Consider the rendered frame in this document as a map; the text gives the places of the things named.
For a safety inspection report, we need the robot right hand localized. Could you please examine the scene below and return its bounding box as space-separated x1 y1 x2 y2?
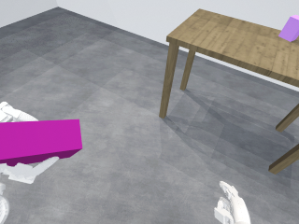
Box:
214 181 251 224

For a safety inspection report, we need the table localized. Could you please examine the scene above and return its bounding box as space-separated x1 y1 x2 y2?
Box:
159 8 299 175

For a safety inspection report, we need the robot left forearm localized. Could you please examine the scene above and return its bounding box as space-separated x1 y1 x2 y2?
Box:
0 182 10 224

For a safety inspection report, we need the sponge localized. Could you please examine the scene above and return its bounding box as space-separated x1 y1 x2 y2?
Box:
0 119 83 167

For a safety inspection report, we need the robot left hand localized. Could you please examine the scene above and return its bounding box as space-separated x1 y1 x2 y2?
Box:
0 102 60 184

